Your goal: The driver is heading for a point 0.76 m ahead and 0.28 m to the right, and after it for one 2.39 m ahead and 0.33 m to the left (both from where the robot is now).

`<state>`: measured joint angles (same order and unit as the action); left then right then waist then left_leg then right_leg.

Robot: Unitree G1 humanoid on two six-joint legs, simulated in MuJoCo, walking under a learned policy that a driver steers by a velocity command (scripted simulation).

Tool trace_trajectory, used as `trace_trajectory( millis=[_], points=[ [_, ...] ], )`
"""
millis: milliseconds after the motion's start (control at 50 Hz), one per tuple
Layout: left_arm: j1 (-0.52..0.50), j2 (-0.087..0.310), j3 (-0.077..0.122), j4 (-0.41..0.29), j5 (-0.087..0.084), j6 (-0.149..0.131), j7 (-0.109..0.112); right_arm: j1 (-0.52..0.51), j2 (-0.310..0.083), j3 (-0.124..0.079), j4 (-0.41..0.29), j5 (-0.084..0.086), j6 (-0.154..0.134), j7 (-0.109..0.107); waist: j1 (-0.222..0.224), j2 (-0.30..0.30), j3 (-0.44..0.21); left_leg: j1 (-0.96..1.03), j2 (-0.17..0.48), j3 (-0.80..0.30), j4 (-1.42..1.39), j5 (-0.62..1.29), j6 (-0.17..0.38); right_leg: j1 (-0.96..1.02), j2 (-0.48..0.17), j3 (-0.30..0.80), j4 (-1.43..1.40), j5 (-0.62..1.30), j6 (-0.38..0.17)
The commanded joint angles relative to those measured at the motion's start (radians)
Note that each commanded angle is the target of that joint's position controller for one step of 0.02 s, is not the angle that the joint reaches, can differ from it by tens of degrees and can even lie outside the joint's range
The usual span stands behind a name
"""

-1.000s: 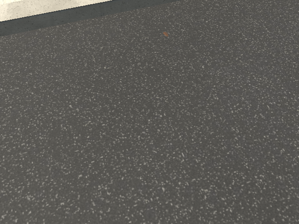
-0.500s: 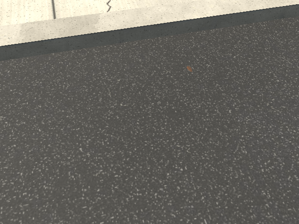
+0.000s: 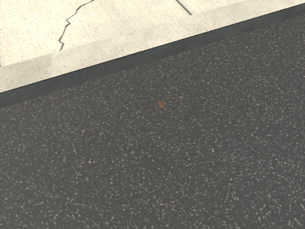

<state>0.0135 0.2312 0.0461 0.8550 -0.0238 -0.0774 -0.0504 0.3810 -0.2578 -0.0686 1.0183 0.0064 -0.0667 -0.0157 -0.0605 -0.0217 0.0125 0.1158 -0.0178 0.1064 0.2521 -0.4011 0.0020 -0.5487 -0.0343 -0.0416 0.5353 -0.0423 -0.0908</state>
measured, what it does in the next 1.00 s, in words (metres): walks ahead, turning right: right foot, then left foot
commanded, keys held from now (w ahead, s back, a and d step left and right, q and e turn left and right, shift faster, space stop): w+e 0.56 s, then e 0.44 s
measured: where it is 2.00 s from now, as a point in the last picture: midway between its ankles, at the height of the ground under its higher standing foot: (175, 222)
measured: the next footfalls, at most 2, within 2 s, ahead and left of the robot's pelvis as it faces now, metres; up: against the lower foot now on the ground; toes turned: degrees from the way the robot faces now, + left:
right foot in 0.02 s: +0.19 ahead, -0.11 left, +0.00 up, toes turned -3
left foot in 0.52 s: +0.49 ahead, +0.06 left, +0.00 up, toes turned -19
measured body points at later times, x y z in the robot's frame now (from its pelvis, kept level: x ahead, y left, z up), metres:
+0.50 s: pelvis +0.29 -0.02 +0.01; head +0.31 -0.03 +0.45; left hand +0.36 +0.27 -0.12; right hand +0.47 -0.30 -0.07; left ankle +0.45 +0.07 -0.72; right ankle +0.15 -0.10 -0.73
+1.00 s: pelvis +0.46 -0.08 +0.00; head +0.49 -0.12 +0.45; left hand +0.78 +0.03 -0.07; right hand +0.39 -0.38 -0.12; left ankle +0.45 +0.07 -0.71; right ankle +0.48 -0.21 -0.73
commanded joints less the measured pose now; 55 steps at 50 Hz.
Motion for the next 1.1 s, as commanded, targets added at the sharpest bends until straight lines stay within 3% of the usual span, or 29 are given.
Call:
trace_trajectory(
  millis=[20,40,60,80,100,120,160,260,320,400,460,500,520,540,560,580,600,640,740,820,880,940,960,980,1000,1020,1040,1080,1100],
  points=[
    [0.239,0.195,0.078,0.011,0.002,-0.007,0.000,-0.035,-0.158,-0.027,-0.067,-0.006,0.008,-0.016,0.177,0.085,-0.151,-0.122,0.218,0.023,0.433,0.972,0.077,0.402,0.058,-0.007,-0.005,-0.015,-0.078],
    [0.388,0.298,0.107,0.029,0.011,0.000,0.012,0.030,-0.094,-0.003,-0.102,-0.024,-0.006,-0.010,0.176,-0.097,-0.286,-0.500,0.112,0.045,0.816,0.603,0.014,0.792,-0.172,0.390,-0.011,-0.060,-0.214],
    [0.405,0.288,0.098,0.033,-0.004,0.003,0.012,0.046,-0.034,0.022,-0.105,-0.019,-0.043,0.006,0.147,-0.230,-0.376,-0.773,-0.055,-0.090,1.076,-0.130,-0.021,0.965,-0.321,0.837,-0.211,-0.199,-0.331],
    [0.370,0.226,0.077,0.026,0.000,0.001,0.015,-0.042,-0.112,0.003,-0.130,0.017,-0.078,0.020,0.170,-0.168,-0.302,-0.894,0.012,-0.209,1.149,-0.116,0.010,0.925,-0.288,0.767,-0.242,-0.261,-0.279],
    [0.305,0.188,0.068,0.003,0.007,-0.003,0.019,-0.127,-0.136,0.000,-0.159,0.037,-0.095,0.023,0.161,-0.106,-0.192,-0.920,0.058,-0.195,1.120,-0.040,0.031,0.797,-0.249,0.622,-0.247,-0.208,-0.241],
    [0.235,0.162,0.059,-0.015,0.013,-0.007,0.018,-0.160,-0.135,-0.004,-0.164,0.023,-0.099,0.017,0.120,-0.006,-0.113,-0.878,0.098,-0.188,1.025,0.030,0.033,0.633,-0.211,0.517,-0.268,-0.113,-0.217],
    [0.169,0.126,0.045,-0.042,0.023,-0.011,0.021,-0.159,-0.137,-0.019,-0.172,-0.007,-0.077,0.004,0.057,0.002,-0.066,-0.741,0.138,-0.191,0.895,0.078,0.019,0.433,-0.162,0.426,-0.312,0.006,-0.200],
    [0.238,0.196,0.064,-0.044,0.010,-0.011,0.054,-0.267,-0.093,-0.015,-0.230,-0.021,-0.043,-0.008,0.065,-0.023,-0.007,-0.729,0.113,-0.160,0.589,0.280,-0.044,0.299,-0.109,0.324,-0.364,0.044,-0.188],
    [0.282,0.194,0.065,-0.041,0.004,-0.001,0.064,-0.379,-0.068,-0.004,-0.265,-0.014,-0.049,0.003,0.107,-0.046,0.010,-0.652,0.063,-0.151,0.366,0.468,-0.048,0.259,-0.058,0.280,-0.347,-0.018,-0.138],
    [0.346,0.188,0.065,-0.025,-0.005,0.011,0.067,-0.462,-0.089,-0.004,-0.307,0.003,-0.059,0.018,0.137,-0.059,0.006,-0.613,0.033,-0.173,0.249,0.487,-0.043,0.340,-0.088,0.353,-0.279,-0.067,-0.119],
    [0.344,0.193,0.069,-0.036,-0.001,0.022,0.074,-0.439,-0.130,-0.014,-0.316,0.007,-0.076,0.029,0.108,-0.085,-0.010,-0.559,0.026,-0.186,0.197,0.367,-0.019,0.424,-0.118,0.439,-0.179,-0.044,-0.102],
    [0.320,0.158,0.058,-0.059,0.006,0.025,0.073,-0.278,-0.171,-0.035,-0.279,-0.003,-0.087,0.023,0.024,-0.090,-0.092,-0.319,0.045,-0.177,0.155,0.346,0.032,0.389,-0.056,0.423,-0.026,0.029,-0.062],
    [0.310,0.104,0.037,-0.083,0.018,0.020,0.068,-0.118,-0.228,-0.050,-0.263,-0.019,-0.089,0.015,-0.046,-0.002,-0.228,-0.063,0.204,-0.315,0.186,0.310,0.096,0.266,0.008,0.339,0.241,-0.064,-0.025],
    [0.448,0.041,0.019,-0.111,-0.008,0.008,0.065,-0.020,-0.307,-0.072,-0.229,-0.026,-0.070,0.015,0.007,0.332,-0.359,0.270,0.432,-0.749,0.116,0.133,0.256,-0.089,0.145,0.198,0.555,-0.496,0.041],
    [0.451,0.141,0.033,-0.095,-0.021,0.006,0.067,-0.034,-0.216,-0.052,-0.242,-0.008,-0.063,0.021,-0.003,0.286,-0.316,0.250,0.455,-0.862,0.068,-0.049,0.251,-0.224,0.061,0.223,0.707,-0.548,0.050],
    [0.353,0.206,0.051,-0.108,-0.016,0.012,0.069,-0.096,-0.149,-0.033,-0.266,-0.009,-0.058,0.019,-0.022,0.177,-0.176,0.119,0.412,-0.699,0.063,0.075,0.209,-0.253,0.033,0.218,0.751,-0.469,0.061],
    [0.304,0.202,0.056,-0.118,-0.005,0.021,0.074,-0.161,-0.131,-0.023,-0.279,-0.021,-0.051,0.018,0.002,0.094,-0.102,-0.015,0.372,-0.545,0.068,0.330,0.186,-0.210,0.002,0.186,0.745,-0.408,0.079],
    [0.297,0.177,0.067,-0.135,0.007,0.039,0.074,-0.219,-0.102,-0.012,-0.273,-0.032,-0.043,0.020,0.057,0.108,-0.049,-0.181,0.308,-0.344,0.071,0.704,0.169,-0.122,-0.040,0.167,0.676,-0.378,0.098],
    [0.254,0.098,0.048,-0.202,0.001,0.077,0.062,-0.245,-0.166,-0.037,-0.254,-0.017,-0.028,0.003,0.076,0.138,-0.067,-0.244,0.295,-0.146,0.005,0.862,0.209,-0.079,-0.055,0.092,0.455,-0.228,0.129],
    [0.177,0.102,0.046,-0.242,0.007,0.078,0.035,-0.264,-0.180,-0.040,-0.255,-0.003,0.000,-0.012,0.054,0.125,-0.083,-0.244,0.274,-0.021,0.008,0.780,0.180,0.028,-0.040,0.043,0.245,-0.034,0.108],
    [0.120,0.125,0.056,-0.281,0.011,0.085,0.014,-0.244,-0.204,-0.047,-0.245,0.013,0.014,-0.009,0.040,0.126,-0.067,-0.201,0.294,-0.001,0.060,0.722,0.159,0.055,-0.025,0.022,0.148,-0.064,0.081],
    [0.157,0.155,0.075,-0.294,0.013,0.090,0.005,-0.257,-0.223,-0.055,-0.249,0.034,0.027,-0.011,0.077,0.124,-0.075,-0.173,0.295,0.017,0.214,0.758,0.118,0.145,0.020,-0.016,0.011,-0.101,0.032],
    [0.237,0.187,0.093,-0.273,0.017,0.087,0.014,-0.238,-0.203,-0.050,-0.244,0.033,0.029,-0.010,0.111,0.082,-0.114,-0.212,0.248,0.052,0.361,0.748,0.081,0.281,0.058,-0.024,-0.073,-0.006,0.000],
    [0.319,0.292,0.125,-0.269,0.022,0.086,0.037,-0.184,-0.173,-0.040,-0.250,0.002,0.026,-0.004,0.131,-0.085,-0.186,-0.391,0.172,0.087,0.611,0.497,0.002,0.512,-0.075,0.172,-0.092,0.430,-0.072],
    [0.296,0.385,0.129,-0.299,0.037,0.086,0.053,-0.136,-0.099,-0.008,-0.294,-0.047,0.020,0.007,0.060,-0.299,-0.269,-0.738,0.012,0.041,0.958,-0.307,-0.074,0.744,-0.337,0.565,-0.055,0.732,-0.299],
    [0.308,0.311,0.108,-0.314,0.037,0.078,0.043,-0.186,-0.152,-0.016,-0.287,-0.022,0.017,0.017,0.131,-0.165,-0.388,-0.771,0.012,-0.165,1.064,-0.310,-0.065,0.725,-0.350,0.616,-0.108,0.575,-0.339],
    [0.251,0.277,0.096,-0.317,0.031,0.069,0.038,-0.238,-0.175,-0.022,-0.302,0.008,0.023,0.018,0.119,-0.104,-0.297,-0.805,0.040,-0.179,1.066,-0.233,-0.050,0.646,-0.303,0.515,-0.126,0.473,-0.288],
    [0.164,0.229,0.081,-0.318,0.008,0.075,0.047,-0.256,-0.175,-0.025,-0.294,-0.012,0.041,-0.004,0.075,-0.035,-0.172,-0.783,0.079,-0.178,0.936,-0.104,-0.051,0.464,-0.207,0.409,-0.164,0.237,-0.185],
    [0.130,0.231,0.079,-0.327,0.015,0.083,0.053,-0.248,-0.179,-0.028,-0.297,-0.015,0.052,-0.008,0.048,-0.057,-0.150,-0.716,0.074,-0.171,0.893,-0.063,-0.055,0.365,-0.176,0.382,-0.187,0.190,-0.172]
  ],
)
Keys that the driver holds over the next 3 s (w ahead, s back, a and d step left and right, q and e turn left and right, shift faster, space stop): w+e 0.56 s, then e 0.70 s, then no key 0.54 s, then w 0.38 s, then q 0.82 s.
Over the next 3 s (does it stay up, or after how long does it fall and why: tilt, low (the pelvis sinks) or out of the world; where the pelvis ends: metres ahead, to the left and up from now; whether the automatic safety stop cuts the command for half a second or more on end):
stays up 0.67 -0.24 0.01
